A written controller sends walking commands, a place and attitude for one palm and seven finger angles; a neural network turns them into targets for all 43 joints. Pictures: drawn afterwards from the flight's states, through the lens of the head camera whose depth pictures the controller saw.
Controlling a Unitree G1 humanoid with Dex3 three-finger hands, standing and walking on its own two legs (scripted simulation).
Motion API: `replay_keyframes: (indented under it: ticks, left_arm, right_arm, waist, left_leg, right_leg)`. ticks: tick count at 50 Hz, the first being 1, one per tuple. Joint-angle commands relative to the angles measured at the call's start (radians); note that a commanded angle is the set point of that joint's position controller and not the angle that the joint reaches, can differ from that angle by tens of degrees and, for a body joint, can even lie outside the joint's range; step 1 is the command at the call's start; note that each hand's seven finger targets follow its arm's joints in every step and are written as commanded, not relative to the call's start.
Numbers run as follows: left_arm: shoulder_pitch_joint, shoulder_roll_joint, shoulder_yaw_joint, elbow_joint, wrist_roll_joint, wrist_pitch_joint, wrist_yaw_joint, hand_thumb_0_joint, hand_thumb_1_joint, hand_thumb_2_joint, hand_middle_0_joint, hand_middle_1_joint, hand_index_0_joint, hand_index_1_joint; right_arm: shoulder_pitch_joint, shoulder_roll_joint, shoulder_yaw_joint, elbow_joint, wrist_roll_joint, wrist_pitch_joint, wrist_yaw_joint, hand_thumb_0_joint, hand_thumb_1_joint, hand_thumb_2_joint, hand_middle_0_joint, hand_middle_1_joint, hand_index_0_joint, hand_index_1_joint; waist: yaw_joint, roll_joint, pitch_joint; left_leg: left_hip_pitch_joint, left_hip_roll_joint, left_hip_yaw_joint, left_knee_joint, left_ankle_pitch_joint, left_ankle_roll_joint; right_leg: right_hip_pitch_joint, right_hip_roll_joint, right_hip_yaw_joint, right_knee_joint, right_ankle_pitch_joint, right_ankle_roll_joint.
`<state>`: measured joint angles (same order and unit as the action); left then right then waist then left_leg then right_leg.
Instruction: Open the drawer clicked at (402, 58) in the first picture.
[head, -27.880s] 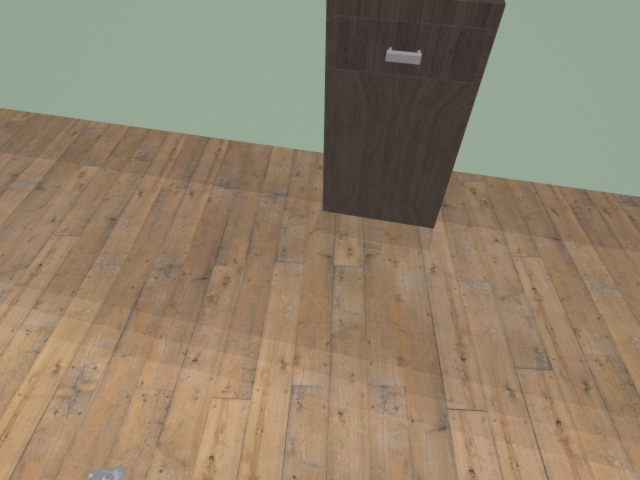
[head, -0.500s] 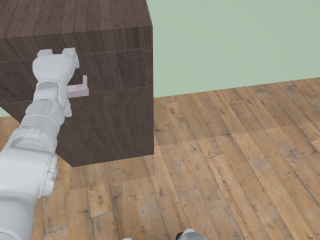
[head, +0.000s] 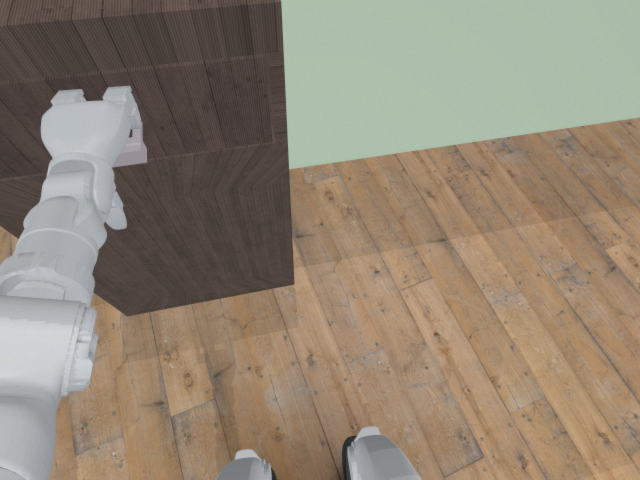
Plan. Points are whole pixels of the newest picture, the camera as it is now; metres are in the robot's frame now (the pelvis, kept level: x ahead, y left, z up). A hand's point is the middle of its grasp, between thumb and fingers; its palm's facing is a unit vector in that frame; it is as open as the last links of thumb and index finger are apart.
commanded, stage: lower the fingers behind the handle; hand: left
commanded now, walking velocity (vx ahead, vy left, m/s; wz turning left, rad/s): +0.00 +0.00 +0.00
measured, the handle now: (102, 142) +0.56 +0.25 +0.03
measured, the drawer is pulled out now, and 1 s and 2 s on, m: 0.00 0.00 0.00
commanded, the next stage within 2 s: lift the fingers back up to retry in 0.88 s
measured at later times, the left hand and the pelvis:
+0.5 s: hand (109, 161) +0.52 +0.23 +0.04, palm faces -0.01 +0.02 -1.00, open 13.8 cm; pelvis -0.01 +0.01 -0.01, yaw +0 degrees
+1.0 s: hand (109, 162) +0.52 +0.23 +0.04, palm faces -0.01 +0.02 -1.00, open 13.9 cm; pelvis -0.01 +0.01 -0.01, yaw +0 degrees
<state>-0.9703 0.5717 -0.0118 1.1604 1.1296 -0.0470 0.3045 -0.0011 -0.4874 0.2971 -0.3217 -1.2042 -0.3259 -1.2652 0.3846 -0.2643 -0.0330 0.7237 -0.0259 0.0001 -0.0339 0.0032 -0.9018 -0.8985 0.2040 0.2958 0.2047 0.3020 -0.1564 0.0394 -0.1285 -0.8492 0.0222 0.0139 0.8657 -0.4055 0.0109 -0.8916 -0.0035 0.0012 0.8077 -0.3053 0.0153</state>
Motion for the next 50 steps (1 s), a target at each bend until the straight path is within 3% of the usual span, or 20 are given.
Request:
replay_keyframes:
  ticks: [1, 4, 7, 8, 10, 17, 21, 23, 24, 27, 29, 33, 36, 39, 41, 43, 45, 47, 49, 50]
  left_arm:
    - [-0.464, 0.209, 0.029, -0.123, -0.004, 0.043, 0.092, 0.000, -0.500, 0.300, -0.300, -1.200, -0.300, -1.200]
    - [-0.486, 0.254, 0.041, -0.073, -0.007, 0.097, 0.103, 0.000, -0.500, 0.300, -0.300, -1.200, -0.300, -1.200]
    - [-0.478, 0.226, 0.014, -0.032, -0.009, 0.138, 0.084, 0.000, -0.500, 0.300, -0.300, -1.200, -0.300, -1.200]
    - [-0.464, 0.226, 0.015, -0.030, -0.013, 0.143, 0.076, 0.000, -0.500, 0.300, -0.300, -1.200, -0.300, -1.200]
    - [-0.444, 0.208, -0.002, 0.001, -0.019, 0.153, 0.057, 0.000, -0.500, 0.300, -0.300, -1.200, -0.300, -1.200]
    - [-0.367, 0.212, -0.005, 0.026, -0.009, 0.105, 0.015, 0.000, -0.500, 0.300, -0.300, -1.200, -0.300, -1.200]
    - [-0.374, 0.195, -0.001, -0.008, -0.005, 0.071, 0.026, 0.000, -0.500, 0.300, -0.300, -1.200, -0.300, -1.200]
    - [-0.349, 0.179, -0.009, -0.013, 0.001, 0.074, 0.038, 0.000, -0.500, 0.300, -0.300, -1.200, -0.300, -1.200]
    - [-0.347, 0.163, -0.022, -0.005, 0.003, 0.079, 0.043, 0.000, -0.500, 0.300, -0.300, -1.200, -0.300, -1.200]
    - [-0.398, 0.217, 0.004, -0.011, 0.002, 0.105, 0.056, 0.000, -0.500, 0.300, -0.300, -1.200, -0.300, -1.200]
    - [-0.397, 0.203, -0.008, -0.007, -0.002, 0.125, 0.054, 0.000, -0.500, 0.300, -0.300, -1.200, -0.300, -1.200]
    - [-0.408, 0.244, 0.006, 0.015, -0.014, 0.151, 0.036, 0.000, -0.500, 0.300, -0.300, -1.200, -0.300, -1.200]
    - [-0.386, 0.270, 0.025, 0.010, -0.020, 0.145, 0.014, 0.000, -0.500, 0.300, -0.300, -1.200, -0.300, -1.200]
    - [-0.384, 0.240, -0.002, 0.000, -0.021, 0.126, 0.002, 0.000, -0.500, 0.300, -0.300, -1.200, -0.300, -1.200]
    - [-0.368, 0.264, 0.027, -0.023, -0.023, 0.108, -0.003, 0.000, -0.500, 0.300, -0.300, -1.200, -0.300, -1.200]
    - [-0.359, 0.231, 0.002, -0.033, -0.021, 0.094, -0.002, 0.000, -0.500, 0.300, -0.300, -1.200, -0.300, -1.200]
    - [-0.343, 0.256, 0.023, -0.028, -0.015, 0.087, 0.006, 0.000, -0.500, 0.300, -0.300, -1.200, -0.300, -1.200]
    - [-0.369, 0.228, 0.000, -0.041, -0.007, 0.081, 0.019, 0.000, -0.500, 0.300, -0.300, -1.200, -0.300, -1.200]
    - [-0.362, 0.204, -0.007, -0.021, -0.005, 0.089, 0.033, 0.000, -0.500, 0.300, -0.300, -1.200, -0.300, -1.200]
    - [-0.390, 0.212, 0.003, -0.064, -0.009, 0.089, 0.039, 0.000, -0.500, 0.300, -0.300, -1.200, -0.300, -1.200]
  right_arm:
    - [0.151, -0.168, -0.059, -0.021, 0.000, -0.013, 0.004, 0.000, -0.900, -0.900, 0.200, 0.300, 0.200, 0.300]
    - [0.155, -0.179, -0.049, -0.003, 0.003, -0.001, 0.004, 0.000, -0.900, -0.900, 0.200, 0.300, 0.200, 0.300]
    - [0.156, -0.179, -0.048, -0.001, 0.006, 0.011, 0.004, 0.000, -0.900, -0.900, 0.200, 0.300, 0.200, 0.300]
    - [0.153, -0.180, -0.046, -0.002, 0.008, 0.015, 0.006, 0.000, -0.900, -0.900, 0.200, 0.300, 0.200, 0.300]
    - [0.147, -0.181, -0.041, -0.009, 0.011, 0.019, 0.002, 0.000, -0.900, -0.900, 0.200, 0.300, 0.200, 0.300]
    - [0.139, -0.182, -0.036, -0.038, 0.013, 0.017, -0.010, 0.000, -0.900, -0.900, 0.200, 0.300, 0.200, 0.300]
    - [0.145, -0.180, -0.046, -0.046, 0.010, 0.008, -0.007, 0.000, -0.900, -0.900, 0.200, 0.300, 0.200, 0.300]
    - [0.147, -0.177, -0.047, -0.047, 0.009, 0.004, -0.004, 0.000, -0.900, -0.900, 0.200, 0.300, 0.200, 0.300]
    - [0.147, -0.177, -0.046, -0.047, 0.008, 0.004, -0.004, 0.000, -0.900, -0.900, 0.200, 0.300, 0.200, 0.300]
    - [0.150, -0.185, -0.045, -0.040, 0.009, 0.008, -0.002, 0.000, -0.900, -0.900, 0.200, 0.300, 0.200, 0.300]
    - [0.146, -0.182, -0.043, -0.043, 0.012, 0.010, -0.002, 0.000, -0.900, -0.900, 0.200, 0.300, 0.200, 0.300]
    - [0.147, -0.190, -0.034, -0.039, 0.018, 0.020, -0.005, 0.000, -0.900, -0.900, 0.200, 0.300, 0.200, 0.300]
    - [0.143, -0.192, -0.032, -0.046, 0.018, 0.025, -0.008, 0.000, -0.900, -0.900, 0.200, 0.300, 0.200, 0.300]
    - [0.142, -0.186, -0.029, -0.054, 0.018, 0.021, -0.014, 0.000, -0.900, -0.900, 0.200, 0.300, 0.200, 0.300]
    - [0.141, -0.188, -0.034, -0.055, 0.018, 0.022, -0.014, 0.000, -0.900, -0.900, 0.200, 0.300, 0.200, 0.300]
    - [0.144, -0.182, -0.034, -0.061, 0.019, 0.017, -0.014, 0.000, -0.900, -0.900, 0.200, 0.300, 0.200, 0.300]
    - [0.141, -0.185, -0.032, -0.061, 0.019, 0.018, -0.015, 0.000, -0.900, -0.900, 0.200, 0.300, 0.200, 0.300]
    - [0.144, -0.180, -0.035, -0.057, 0.016, 0.012, -0.013, 0.000, -0.900, -0.900, 0.200, 0.300, 0.200, 0.300]
    - [0.149, -0.182, -0.039, -0.049, 0.015, 0.011, -0.010, 0.000, -0.900, -0.900, 0.200, 0.300, 0.200, 0.300]
    - [0.151, -0.182, -0.043, -0.049, 0.015, 0.010, -0.007, 0.000, -0.900, -0.900, 0.200, 0.300, 0.200, 0.300]
  waist:
    - [-0.028, 0.037, -0.437]
    - [-0.031, 0.028, -0.425]
    - [-0.040, 0.018, -0.421]
    - [-0.031, 0.029, -0.414]
    - [-0.038, -0.013, -0.363]
    - [-0.031, -0.035, -0.317]
    - [-0.033, -0.023, -0.350]
    - [-0.024, 0.014, -0.359]
    - [-0.028, -0.003, -0.361]
    - [-0.036, -0.003, -0.383]
    - [-0.035, 0.001, -0.386]
    - [-0.037, -0.016, -0.366]
    - [-0.024, -0.024, -0.382]
    - [-0.032, -0.018, -0.355]
    - [-0.020, -0.022, -0.379]
    - [-0.022, 0.000, -0.367]
    - [-0.015, -0.018, -0.358]
    - [-0.021, 0.009, -0.364]
    - [-0.026, -0.009, -0.352]
    - [-0.020, 0.026, -0.392]
  left_leg:
    - [0.213, -0.034, -0.004, -0.074, 0.259, 0.027]
    - [0.191, -0.036, -0.003, -0.084, 0.249, 0.029]
    - [0.201, -0.034, -0.003, -0.088, 0.263, 0.028]
    - [0.202, -0.034, 0.000, -0.093, 0.261, 0.026]
    - [0.171, -0.035, 0.001, -0.102, 0.219, 0.029]
    - [0.116, -0.037, 0.007, -0.082, 0.160, 0.031]
    - [0.121, -0.031, -0.002, -0.053, 0.164, 0.030]
    - [0.119, -0.031, 0.001, -0.043, 0.171, 0.027]
    - [0.114, -0.030, -0.001, -0.039, 0.178, 0.027]
    - [0.100, -0.031, -0.001, -0.033, 0.166, 0.030]
    - [0.102, -0.033, 0.001, -0.038, 0.154, 0.029]
    - [0.081, -0.034, -0.001, -0.048, 0.135, 0.029]
    - [0.083, -0.036, 0.002, -0.049, 0.138, 0.031]
    - [0.075, -0.034, 0.004, -0.050, 0.126, 0.032]
    - [0.089, -0.032, 0.001, -0.047, 0.140, 0.031]
    - [0.087, -0.032, 0.003, -0.048, 0.128, 0.030]
    - [0.076, -0.032, 0.002, -0.048, 0.119, 0.030]
    - [0.089, -0.030, -0.001, -0.045, 0.131, 0.029]
    - [0.101, -0.027, -0.009, -0.046, 0.140, 0.027]
    - [0.129, -0.026, -0.010, -0.050, 0.158, 0.025]
  right_leg:
    - [0.251, 0.053, -0.025, -0.073, 0.174, -0.029]
    - [0.266, 0.050, -0.026, -0.075, 0.174, -0.026]
    - [0.266, 0.050, -0.029, -0.080, 0.184, -0.026]
    - [0.268, 0.050, -0.028, -0.082, 0.185, -0.026]
    - [0.265, 0.050, -0.031, -0.089, 0.156, -0.023]
    - [0.226, 0.045, -0.027, -0.071, 0.110, -0.024]
    - [0.177, 0.047, -0.031, -0.042, 0.096, -0.029]
    - [0.160, 0.047, -0.032, -0.029, 0.099, -0.031]
    - [0.159, 0.047, -0.035, -0.023, 0.103, -0.031]
    - [0.171, 0.045, -0.029, -0.022, 0.098, -0.027]
    - [0.178, 0.045, -0.030, -0.029, 0.088, -0.027]
    - [0.190, 0.046, -0.029, -0.034, 0.080, -0.024]
    - [0.218, 0.046, -0.025, -0.036, 0.088, -0.025]
    - [0.202, 0.044, -0.026, -0.039, 0.082, -0.022]
    - [0.210, 0.046, -0.026, -0.033, 0.088, -0.025]
    - [0.192, 0.046, -0.027, -0.034, 0.078, -0.025]
    - [0.193, 0.047, -0.027, -0.032, 0.067, -0.025]
    - [0.173, 0.046, -0.029, -0.029, 0.066, -0.027]
    - [0.151, 0.048, -0.038, -0.027, 0.061, -0.029]
    - [0.163, 0.050, -0.036, -0.026, 0.071, -0.030]
